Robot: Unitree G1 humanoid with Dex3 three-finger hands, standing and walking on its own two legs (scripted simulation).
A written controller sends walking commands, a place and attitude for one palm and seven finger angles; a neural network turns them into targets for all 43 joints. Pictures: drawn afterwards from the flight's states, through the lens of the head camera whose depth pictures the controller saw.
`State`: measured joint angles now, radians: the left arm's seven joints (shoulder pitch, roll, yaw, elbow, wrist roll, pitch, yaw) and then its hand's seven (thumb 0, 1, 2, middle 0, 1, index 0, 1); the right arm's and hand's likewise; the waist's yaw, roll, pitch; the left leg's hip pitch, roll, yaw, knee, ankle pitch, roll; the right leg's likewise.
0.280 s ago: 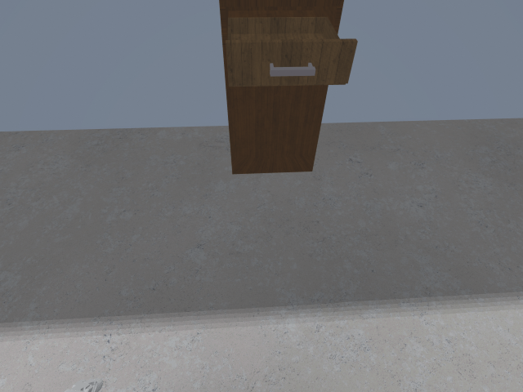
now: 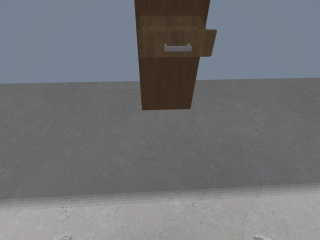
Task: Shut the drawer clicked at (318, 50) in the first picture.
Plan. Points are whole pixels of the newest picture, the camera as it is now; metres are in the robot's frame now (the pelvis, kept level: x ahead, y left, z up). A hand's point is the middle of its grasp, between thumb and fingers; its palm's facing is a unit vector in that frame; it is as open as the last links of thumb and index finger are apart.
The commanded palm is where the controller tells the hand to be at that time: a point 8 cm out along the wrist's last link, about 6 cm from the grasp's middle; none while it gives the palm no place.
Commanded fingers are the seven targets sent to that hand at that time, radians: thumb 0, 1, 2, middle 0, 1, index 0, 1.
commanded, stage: stand and wait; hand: left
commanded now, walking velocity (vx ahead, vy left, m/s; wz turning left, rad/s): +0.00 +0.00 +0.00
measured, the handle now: (177, 46) +1.02 -0.03 +0.00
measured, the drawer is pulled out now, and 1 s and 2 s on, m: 0.30 0.30 0.30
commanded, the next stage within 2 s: look at it before walking up in 0.54 s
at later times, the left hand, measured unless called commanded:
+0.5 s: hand out of the picture +0.06 +0.24 -0.15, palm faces -0.03 -0.94 -0.34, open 7.4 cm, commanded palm none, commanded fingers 0.00 0.90 0.90 -0.20 -0.30 -0.20 -0.30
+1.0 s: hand out of the picture +0.05 +0.23 -0.15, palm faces -0.03 -0.94 -0.33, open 7.4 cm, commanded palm none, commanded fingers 0.00 0.90 0.90 -0.20 -0.30 -0.20 -0.30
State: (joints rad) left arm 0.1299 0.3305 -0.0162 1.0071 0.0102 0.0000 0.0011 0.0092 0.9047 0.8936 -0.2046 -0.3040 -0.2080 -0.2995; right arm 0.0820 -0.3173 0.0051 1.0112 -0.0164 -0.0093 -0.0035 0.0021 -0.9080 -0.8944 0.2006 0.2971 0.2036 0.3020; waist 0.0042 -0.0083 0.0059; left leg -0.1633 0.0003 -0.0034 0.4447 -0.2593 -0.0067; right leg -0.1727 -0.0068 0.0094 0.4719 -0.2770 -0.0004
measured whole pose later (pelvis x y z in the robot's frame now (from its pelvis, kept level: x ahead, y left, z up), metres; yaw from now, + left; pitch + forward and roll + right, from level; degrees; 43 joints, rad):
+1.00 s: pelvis -0.02 -0.01 +0.01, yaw +0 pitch -2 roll +0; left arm 0.15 0.34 -0.01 1.09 0.01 0.00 0.00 0.01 0.91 0.89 -0.20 -0.30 -0.21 -0.30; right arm 0.14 -0.33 0.01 1.11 -0.01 -0.01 0.00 0.00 -0.91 -0.89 0.20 0.30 0.20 0.30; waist 0.00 -0.01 0.02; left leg -0.14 0.02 -0.01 0.37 -0.18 -0.03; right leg -0.15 0.02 0.01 0.39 -0.20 -0.02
